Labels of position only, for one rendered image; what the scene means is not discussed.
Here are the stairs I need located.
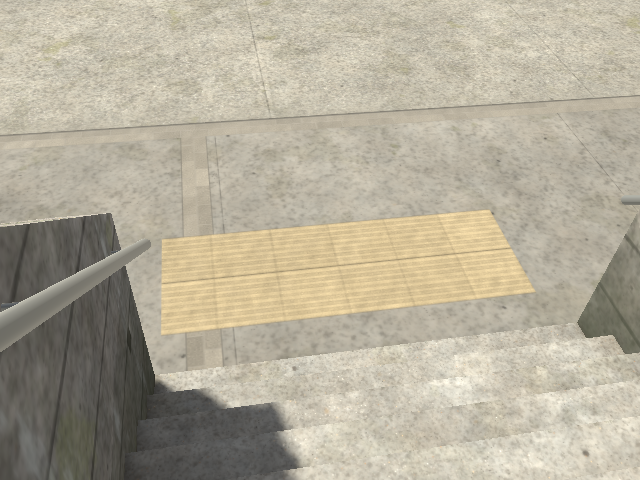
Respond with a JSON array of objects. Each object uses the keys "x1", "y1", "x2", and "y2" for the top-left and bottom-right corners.
[{"x1": 124, "y1": 322, "x2": 640, "y2": 480}]

